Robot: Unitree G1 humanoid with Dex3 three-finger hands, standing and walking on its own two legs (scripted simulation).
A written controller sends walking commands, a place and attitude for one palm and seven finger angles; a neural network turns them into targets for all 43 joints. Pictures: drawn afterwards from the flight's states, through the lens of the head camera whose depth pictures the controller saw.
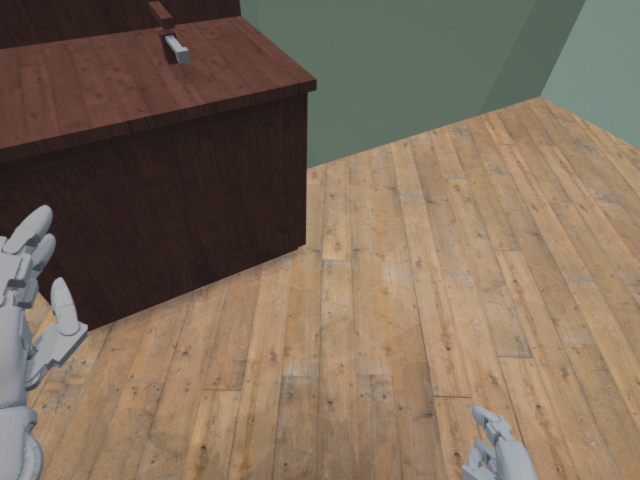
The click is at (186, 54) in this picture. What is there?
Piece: tap's lever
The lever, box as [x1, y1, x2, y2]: [174, 47, 190, 63]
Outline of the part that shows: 185,47 174,49 179,63 190,61 188,50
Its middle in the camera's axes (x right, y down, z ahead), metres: -0.34 -0.45 +0.94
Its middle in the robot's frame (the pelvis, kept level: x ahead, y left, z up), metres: +1.00 +0.40 +0.08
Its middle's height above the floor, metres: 0.85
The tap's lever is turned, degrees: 0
